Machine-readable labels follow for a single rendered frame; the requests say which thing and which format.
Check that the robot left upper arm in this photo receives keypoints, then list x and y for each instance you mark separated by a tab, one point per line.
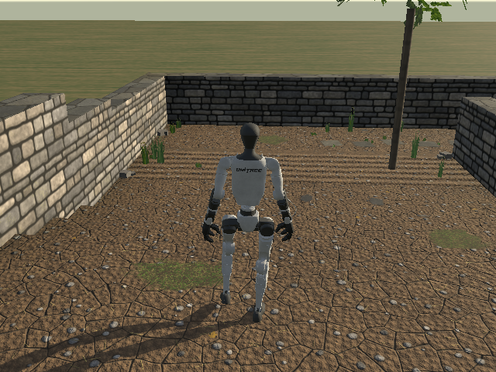
220	177

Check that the robot right hand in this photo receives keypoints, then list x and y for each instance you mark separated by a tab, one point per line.
289	229

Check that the robot right upper arm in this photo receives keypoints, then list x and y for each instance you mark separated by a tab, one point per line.
276	177

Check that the robot left hand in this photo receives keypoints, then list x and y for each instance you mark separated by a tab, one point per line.
206	231

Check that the left robot thigh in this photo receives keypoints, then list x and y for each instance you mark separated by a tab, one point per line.
229	227

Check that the right robot shin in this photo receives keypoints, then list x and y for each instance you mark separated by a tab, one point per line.
260	286

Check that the right robot forearm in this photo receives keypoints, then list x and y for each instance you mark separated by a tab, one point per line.
284	209

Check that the left robot forearm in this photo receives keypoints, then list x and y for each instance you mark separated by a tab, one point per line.
212	209

